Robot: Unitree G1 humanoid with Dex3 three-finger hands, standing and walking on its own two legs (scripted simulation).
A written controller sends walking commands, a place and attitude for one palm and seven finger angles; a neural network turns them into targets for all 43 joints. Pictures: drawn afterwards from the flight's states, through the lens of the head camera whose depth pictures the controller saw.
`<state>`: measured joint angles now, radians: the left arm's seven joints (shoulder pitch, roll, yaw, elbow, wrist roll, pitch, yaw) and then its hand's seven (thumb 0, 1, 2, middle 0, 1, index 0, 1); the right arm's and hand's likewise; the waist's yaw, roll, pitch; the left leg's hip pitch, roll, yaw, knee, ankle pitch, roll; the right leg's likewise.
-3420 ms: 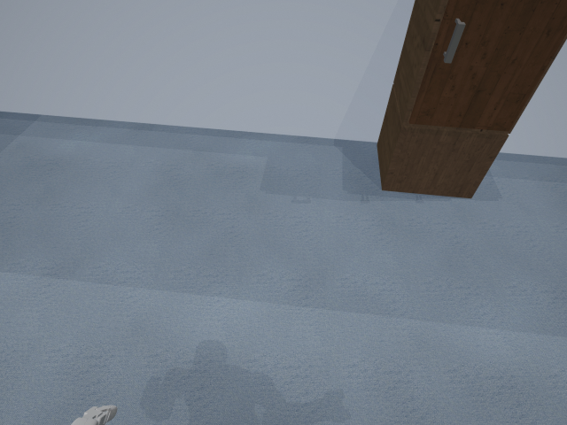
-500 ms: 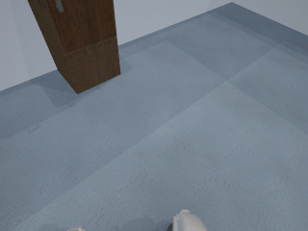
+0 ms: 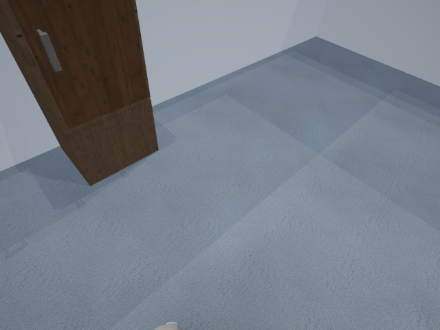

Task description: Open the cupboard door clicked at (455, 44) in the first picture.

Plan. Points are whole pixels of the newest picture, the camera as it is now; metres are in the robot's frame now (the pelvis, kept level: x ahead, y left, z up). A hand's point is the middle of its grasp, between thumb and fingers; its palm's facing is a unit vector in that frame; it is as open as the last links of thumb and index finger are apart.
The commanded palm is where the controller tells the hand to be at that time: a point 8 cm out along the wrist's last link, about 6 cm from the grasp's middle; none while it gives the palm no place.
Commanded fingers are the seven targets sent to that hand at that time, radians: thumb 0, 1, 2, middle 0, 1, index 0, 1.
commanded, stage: walk to a spot facing it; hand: left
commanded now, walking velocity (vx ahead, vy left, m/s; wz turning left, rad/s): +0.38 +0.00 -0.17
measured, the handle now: (48, 50) +0.93 +0.69 +0.02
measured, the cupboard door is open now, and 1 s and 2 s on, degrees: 0 0 0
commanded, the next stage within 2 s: turn to face it in 0.96 s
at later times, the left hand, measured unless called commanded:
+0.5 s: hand (156, 261) +0.30 +0.17 -0.16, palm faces -0.16 -0.97 -0.17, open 7.3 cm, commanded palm none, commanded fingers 0.00 0.90 0.90 -0.20 -0.30 -0.20 -0.30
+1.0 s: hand (197, 218) +0.43 +0.09 -0.16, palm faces -0.05 -0.98 -0.17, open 7.3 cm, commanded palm none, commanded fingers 0.00 0.90 0.90 -0.20 -0.30 -0.20 -0.30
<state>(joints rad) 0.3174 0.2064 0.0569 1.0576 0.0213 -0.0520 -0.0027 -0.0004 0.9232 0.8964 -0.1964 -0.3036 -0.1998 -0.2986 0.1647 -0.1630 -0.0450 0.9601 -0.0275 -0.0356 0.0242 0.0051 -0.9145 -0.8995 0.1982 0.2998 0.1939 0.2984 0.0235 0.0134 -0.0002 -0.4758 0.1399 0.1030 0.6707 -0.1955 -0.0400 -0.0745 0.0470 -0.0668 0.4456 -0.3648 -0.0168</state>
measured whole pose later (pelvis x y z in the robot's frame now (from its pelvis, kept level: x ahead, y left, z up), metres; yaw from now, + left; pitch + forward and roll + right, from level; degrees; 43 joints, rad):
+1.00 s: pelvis +0.42 -0.07 +0.01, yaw -7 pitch +0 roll -2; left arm 0.35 0.13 0.03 1.12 0.02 -0.09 0.01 0.00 0.93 0.90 -0.20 -0.30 -0.20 -0.30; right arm 0.18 -0.21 -0.07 1.02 -0.03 0.00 0.01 0.01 -0.94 -0.90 0.20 0.30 0.19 0.30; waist 0.00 0.03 0.02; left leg -0.61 0.16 0.09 0.87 -0.12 -0.03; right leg -0.02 0.03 -0.24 0.34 -0.32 -0.05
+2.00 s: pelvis +0.60 -0.09 +0.00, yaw +26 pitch +0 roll +1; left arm 0.24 0.20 0.04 0.90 0.02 0.02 0.02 0.01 0.91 0.90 -0.20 -0.30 -0.20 -0.30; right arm 0.14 -0.26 -0.08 0.93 -0.02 0.09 0.03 0.01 -0.91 -0.90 0.20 0.30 0.19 0.30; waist 0.00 0.00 0.11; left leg -0.41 0.06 0.07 0.83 -0.41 -0.06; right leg -0.18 -0.17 -0.26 0.57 -0.36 0.03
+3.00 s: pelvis +0.57 -0.07 +0.00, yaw +50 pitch +0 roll -1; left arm 0.36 0.21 0.06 1.04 0.03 0.00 0.00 0.01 0.91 0.90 -0.20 -0.30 -0.20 -0.30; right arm 0.20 -0.22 -0.05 0.99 -0.02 0.04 0.03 0.01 -0.91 -0.90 0.20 0.30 0.19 0.30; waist 0.06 -0.03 0.02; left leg -0.22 0.04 0.08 0.56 -0.37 -0.02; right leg -0.22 -0.15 -0.19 0.51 -0.26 0.05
